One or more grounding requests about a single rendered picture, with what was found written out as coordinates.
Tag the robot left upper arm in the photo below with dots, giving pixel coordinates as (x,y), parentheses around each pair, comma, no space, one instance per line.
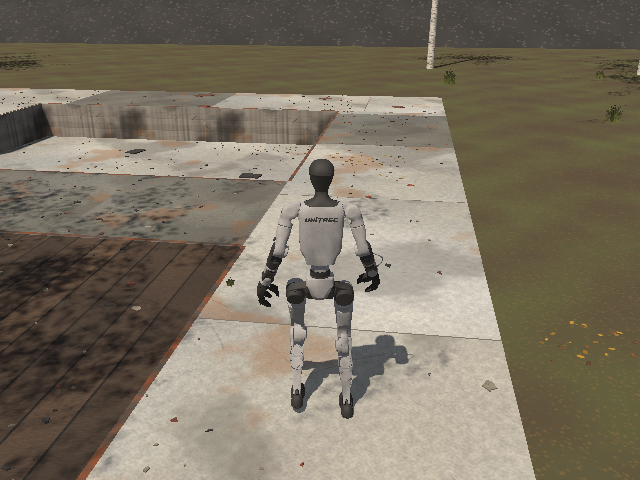
(289,211)

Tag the left robot forearm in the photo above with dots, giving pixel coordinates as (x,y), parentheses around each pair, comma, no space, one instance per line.
(271,268)

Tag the robot right upper arm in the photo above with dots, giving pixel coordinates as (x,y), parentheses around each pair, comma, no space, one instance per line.
(353,213)

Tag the right robot forearm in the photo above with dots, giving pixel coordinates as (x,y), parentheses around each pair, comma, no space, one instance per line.
(369,263)

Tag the robot shin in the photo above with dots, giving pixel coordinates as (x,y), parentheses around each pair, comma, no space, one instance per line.
(345,363)
(296,360)

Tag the left robot shin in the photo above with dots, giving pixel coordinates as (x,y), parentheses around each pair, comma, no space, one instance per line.
(296,360)

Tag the robot right hand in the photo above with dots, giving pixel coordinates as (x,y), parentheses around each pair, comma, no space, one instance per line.
(365,278)

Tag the right robot shin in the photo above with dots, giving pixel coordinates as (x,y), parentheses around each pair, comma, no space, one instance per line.
(345,363)

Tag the robot left hand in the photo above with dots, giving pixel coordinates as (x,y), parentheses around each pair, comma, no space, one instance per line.
(261,292)

